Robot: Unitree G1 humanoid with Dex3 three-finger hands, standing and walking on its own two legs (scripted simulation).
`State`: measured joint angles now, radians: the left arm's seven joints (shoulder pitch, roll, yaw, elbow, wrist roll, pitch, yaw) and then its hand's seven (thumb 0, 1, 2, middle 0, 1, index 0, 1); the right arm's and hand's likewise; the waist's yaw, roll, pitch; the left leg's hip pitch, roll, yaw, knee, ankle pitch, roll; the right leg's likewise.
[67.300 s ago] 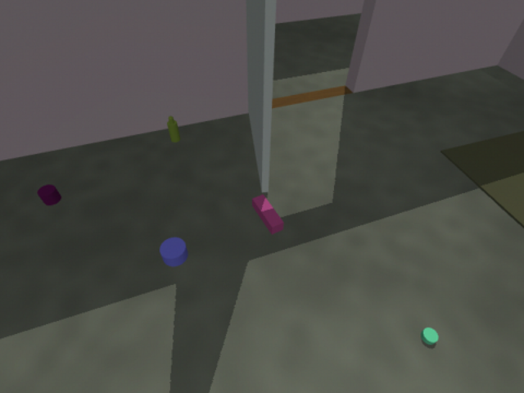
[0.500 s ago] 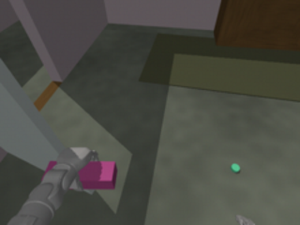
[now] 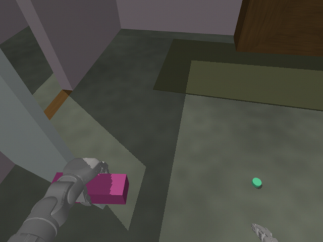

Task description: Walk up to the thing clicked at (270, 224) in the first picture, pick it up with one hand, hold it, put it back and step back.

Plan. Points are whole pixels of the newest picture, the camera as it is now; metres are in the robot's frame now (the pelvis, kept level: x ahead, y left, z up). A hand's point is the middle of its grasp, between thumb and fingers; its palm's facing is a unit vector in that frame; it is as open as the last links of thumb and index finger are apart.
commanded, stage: hold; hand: left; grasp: from above
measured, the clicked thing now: (90, 188) +0.29 +0.22 -0.07
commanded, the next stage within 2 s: crouch in 0.58 s
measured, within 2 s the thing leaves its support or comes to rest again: neither
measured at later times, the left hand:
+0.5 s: hand (88, 185) +0.28 +0.22 -0.04, palm faces -0.49 -0.05 -0.87, open 9.2 cm
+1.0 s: hand (92, 191) +0.28 +0.22 -0.08, palm faces -0.50 -0.03 -0.87, open 9.3 cm
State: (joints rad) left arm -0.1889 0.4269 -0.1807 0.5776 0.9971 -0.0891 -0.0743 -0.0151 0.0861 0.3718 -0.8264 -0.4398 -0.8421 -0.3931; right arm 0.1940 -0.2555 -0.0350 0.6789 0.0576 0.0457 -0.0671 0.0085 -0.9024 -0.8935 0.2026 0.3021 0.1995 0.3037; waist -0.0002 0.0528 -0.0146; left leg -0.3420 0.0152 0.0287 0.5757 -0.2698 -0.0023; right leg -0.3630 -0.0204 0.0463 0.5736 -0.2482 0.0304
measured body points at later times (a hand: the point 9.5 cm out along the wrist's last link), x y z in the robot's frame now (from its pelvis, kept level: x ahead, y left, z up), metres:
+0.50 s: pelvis +0.00 +0.00 +0.00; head +0.02 -0.03 +0.45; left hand +0.30 +0.22 +0.01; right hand +0.15 -0.26 -0.11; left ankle +0.02 +0.12 -0.73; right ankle +0.03 -0.14 -0.73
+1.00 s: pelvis +0.01 -0.01 -0.01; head +0.05 -0.02 +0.44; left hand +0.31 +0.22 -0.03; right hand +0.14 -0.27 -0.12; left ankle +0.02 +0.12 -0.73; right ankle +0.03 -0.14 -0.73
